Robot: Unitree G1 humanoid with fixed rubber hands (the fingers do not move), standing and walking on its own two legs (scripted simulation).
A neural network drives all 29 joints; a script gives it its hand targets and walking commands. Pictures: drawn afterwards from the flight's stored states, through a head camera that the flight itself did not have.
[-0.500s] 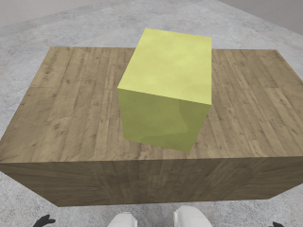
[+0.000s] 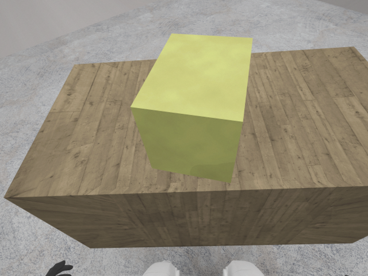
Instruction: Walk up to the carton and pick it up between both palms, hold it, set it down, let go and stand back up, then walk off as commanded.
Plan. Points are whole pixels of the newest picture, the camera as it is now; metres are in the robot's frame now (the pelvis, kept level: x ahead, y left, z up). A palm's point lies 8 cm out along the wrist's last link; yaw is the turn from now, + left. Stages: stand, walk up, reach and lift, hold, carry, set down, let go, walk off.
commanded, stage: walk up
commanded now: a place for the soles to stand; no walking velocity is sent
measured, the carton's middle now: (200, 105) +0.54 -0.03 +0.02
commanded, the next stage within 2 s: none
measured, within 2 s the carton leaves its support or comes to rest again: neither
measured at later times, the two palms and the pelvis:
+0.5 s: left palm out of the picture +0.07 +0.33 -0.06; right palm out of the picture +0.06 -0.33 -0.10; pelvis +0.00 +0.01 +0.00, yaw +0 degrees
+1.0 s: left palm out of the picture +0.10 +0.35 -0.07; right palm out of the picture +0.06 -0.28 -0.09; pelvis +0.00 +0.03 +0.00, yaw -1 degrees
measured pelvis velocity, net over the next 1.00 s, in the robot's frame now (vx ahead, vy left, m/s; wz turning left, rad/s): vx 0.00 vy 0.03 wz -0.01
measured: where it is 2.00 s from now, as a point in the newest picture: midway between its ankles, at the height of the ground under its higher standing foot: outside the picture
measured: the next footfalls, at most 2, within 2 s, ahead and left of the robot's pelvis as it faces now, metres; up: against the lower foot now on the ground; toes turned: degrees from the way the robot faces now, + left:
left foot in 0.58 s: +0.12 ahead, +0.13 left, +0.00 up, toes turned -2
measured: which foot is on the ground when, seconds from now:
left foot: down 0.00-0.28, up 0.30-0.56, down 0.58-1.00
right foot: down 0.00-1.00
